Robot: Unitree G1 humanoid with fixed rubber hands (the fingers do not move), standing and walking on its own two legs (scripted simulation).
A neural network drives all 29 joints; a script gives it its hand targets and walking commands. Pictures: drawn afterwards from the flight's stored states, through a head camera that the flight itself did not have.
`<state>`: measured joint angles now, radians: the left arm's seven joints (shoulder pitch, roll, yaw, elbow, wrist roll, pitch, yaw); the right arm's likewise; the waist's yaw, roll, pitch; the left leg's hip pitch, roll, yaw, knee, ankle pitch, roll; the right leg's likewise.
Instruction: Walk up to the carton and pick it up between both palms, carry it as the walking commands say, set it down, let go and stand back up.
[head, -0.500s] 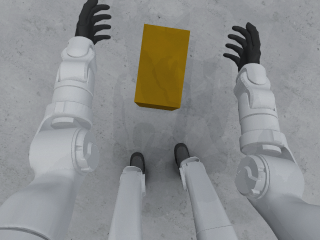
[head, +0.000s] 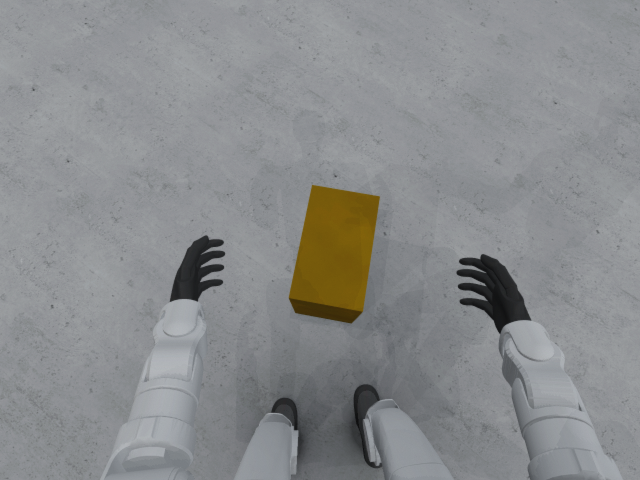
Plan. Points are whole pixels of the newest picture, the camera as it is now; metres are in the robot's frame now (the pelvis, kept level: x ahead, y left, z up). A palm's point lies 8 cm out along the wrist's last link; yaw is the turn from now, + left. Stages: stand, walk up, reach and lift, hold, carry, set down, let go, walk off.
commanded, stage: let go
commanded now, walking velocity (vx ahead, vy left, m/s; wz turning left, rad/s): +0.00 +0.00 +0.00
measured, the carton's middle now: (333, 260) +0.50 -0.05 -0.60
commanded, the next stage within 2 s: stand in 0.92 s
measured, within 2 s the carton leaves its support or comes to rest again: neither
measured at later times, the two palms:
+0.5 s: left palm (113, 414) +0.21 +0.24 -0.04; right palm (536, 389) +0.20 -0.22 -0.03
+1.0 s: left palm (116, 422) +0.20 +0.24 -0.04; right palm (562, 394) +0.19 -0.25 -0.04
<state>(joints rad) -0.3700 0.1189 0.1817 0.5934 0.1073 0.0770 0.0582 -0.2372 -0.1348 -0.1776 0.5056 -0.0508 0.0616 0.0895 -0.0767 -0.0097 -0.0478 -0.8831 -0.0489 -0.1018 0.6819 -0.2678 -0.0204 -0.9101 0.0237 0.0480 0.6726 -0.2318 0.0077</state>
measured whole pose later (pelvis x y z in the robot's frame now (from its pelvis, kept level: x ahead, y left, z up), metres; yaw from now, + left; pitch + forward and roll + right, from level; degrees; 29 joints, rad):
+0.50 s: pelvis +0.04 +0.01 +0.04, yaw +0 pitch +0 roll +0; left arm 0.20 0.19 0.06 0.46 0.02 0.07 -0.05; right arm 0.22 -0.19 -0.03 0.43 0.00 0.09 0.07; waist -0.01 -0.01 0.06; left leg -0.15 -0.04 -0.09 0.45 -0.28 0.01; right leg -0.18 0.01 0.05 0.44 -0.25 0.01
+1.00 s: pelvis +0.04 +0.00 +0.03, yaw -2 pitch -3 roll +0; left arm 0.20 0.22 0.04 0.58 0.02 0.04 0.00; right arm 0.20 -0.23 -0.04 0.51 -0.02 0.12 0.00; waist 0.00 0.02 0.02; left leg -0.14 -0.02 -0.06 0.54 -0.35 -0.01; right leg -0.18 0.03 0.06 0.55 -0.31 -0.01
